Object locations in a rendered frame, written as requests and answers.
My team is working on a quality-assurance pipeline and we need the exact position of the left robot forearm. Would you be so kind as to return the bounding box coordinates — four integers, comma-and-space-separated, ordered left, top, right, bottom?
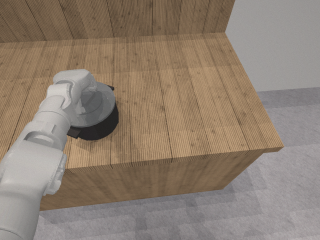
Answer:
0, 78, 82, 183

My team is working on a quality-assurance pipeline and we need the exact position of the robot left hand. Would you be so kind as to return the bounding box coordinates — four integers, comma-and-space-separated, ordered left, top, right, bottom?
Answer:
53, 69, 98, 115

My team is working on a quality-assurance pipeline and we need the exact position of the table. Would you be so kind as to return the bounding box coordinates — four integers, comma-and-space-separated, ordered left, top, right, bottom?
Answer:
0, 0, 284, 211

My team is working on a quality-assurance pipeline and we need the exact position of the knob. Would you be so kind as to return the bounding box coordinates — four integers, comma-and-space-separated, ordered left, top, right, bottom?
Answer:
80, 89, 96, 107

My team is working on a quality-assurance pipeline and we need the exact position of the pot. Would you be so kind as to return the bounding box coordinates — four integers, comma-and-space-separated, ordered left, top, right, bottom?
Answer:
67, 85, 119, 141

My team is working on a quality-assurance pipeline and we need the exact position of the left robot upper arm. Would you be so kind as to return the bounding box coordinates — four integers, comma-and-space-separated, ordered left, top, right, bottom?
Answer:
0, 140, 67, 240

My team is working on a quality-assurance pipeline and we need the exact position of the lid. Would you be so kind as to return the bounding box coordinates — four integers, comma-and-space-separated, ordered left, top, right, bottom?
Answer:
71, 81, 116, 128

